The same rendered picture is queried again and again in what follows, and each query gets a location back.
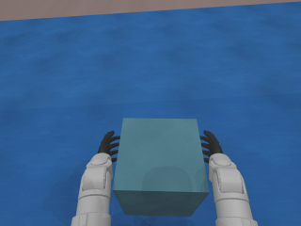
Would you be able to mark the robot left forearm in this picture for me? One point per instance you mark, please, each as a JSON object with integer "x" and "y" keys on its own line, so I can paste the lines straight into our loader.
{"x": 95, "y": 193}

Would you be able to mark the carton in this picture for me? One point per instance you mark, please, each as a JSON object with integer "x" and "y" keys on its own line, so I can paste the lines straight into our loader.
{"x": 160, "y": 169}

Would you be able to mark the right robot hand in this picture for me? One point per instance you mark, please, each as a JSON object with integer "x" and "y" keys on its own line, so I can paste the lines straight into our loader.
{"x": 213, "y": 145}

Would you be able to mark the left robot hand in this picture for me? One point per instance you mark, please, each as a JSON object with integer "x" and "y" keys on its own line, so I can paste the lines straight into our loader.
{"x": 106, "y": 146}

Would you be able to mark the robot right forearm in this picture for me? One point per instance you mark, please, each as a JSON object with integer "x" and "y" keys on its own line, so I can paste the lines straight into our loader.
{"x": 230, "y": 195}

